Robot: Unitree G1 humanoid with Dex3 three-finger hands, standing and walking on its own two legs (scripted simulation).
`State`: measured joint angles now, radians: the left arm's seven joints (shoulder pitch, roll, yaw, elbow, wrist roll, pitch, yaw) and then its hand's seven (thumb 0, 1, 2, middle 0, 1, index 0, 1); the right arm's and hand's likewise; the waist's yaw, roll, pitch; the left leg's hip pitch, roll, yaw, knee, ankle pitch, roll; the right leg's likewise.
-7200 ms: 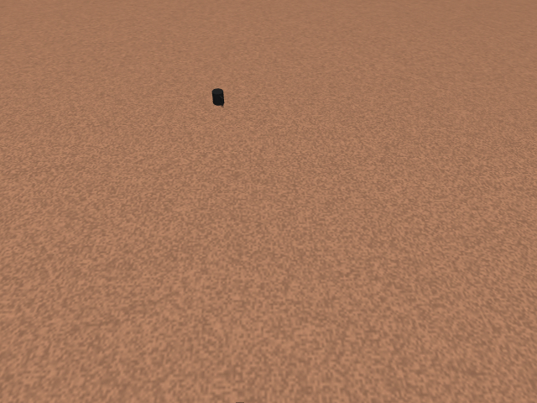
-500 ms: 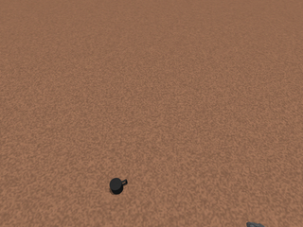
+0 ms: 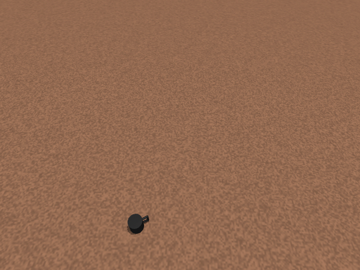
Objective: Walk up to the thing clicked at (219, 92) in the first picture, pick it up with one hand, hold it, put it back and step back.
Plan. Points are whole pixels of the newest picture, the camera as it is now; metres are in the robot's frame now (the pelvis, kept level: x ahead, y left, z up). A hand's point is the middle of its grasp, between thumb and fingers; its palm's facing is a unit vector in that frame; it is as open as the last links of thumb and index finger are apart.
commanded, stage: walk up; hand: left
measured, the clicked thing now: (139, 222) +0.45 +0.21 -0.74
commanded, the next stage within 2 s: stand in 0.18 s
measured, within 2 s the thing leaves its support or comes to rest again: neither
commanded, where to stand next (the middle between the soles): +0.07 -0.01 m, yaw +1 degrees
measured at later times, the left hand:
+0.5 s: hand out of the picture +0.09 +0.24 -0.16, palm faces -0.03 -0.95 -0.32, open 7.4 cm
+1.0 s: hand out of the picture +0.12 +0.23 -0.15, palm faces -0.03 -0.94 -0.34, open 7.4 cm
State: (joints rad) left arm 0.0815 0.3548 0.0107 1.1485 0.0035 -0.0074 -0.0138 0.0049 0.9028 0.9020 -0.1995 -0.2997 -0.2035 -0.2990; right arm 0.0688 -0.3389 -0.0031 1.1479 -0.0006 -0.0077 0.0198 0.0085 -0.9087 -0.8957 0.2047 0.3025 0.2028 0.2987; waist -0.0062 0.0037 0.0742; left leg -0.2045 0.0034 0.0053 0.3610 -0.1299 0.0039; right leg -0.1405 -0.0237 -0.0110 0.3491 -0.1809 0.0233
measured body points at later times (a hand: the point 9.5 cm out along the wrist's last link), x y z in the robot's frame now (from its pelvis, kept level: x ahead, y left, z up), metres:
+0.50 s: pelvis +0.02 -0.01 +0.00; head +0.03 -0.01 +0.45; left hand +0.09 +0.28 -0.13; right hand +0.11 -0.31 -0.13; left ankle +0.04 +0.11 -0.75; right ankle +0.01 -0.14 -0.75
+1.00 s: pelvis +0.04 -0.02 +0.00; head +0.05 -0.02 +0.45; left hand +0.12 +0.28 -0.13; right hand +0.12 -0.32 -0.13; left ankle +0.04 +0.11 -0.75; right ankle +0.01 -0.14 -0.75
